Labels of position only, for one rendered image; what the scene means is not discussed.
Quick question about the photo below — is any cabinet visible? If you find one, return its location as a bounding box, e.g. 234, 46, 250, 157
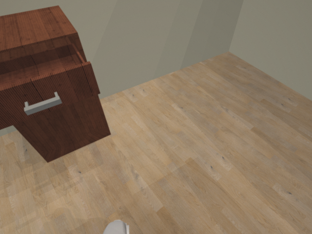
0, 6, 111, 162

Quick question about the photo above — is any left robot thigh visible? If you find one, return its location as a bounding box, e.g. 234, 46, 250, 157
103, 221, 129, 234

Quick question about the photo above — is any handle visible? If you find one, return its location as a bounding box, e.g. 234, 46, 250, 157
24, 92, 62, 115

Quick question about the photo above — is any drawer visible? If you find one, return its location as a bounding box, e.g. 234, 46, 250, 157
0, 43, 100, 130

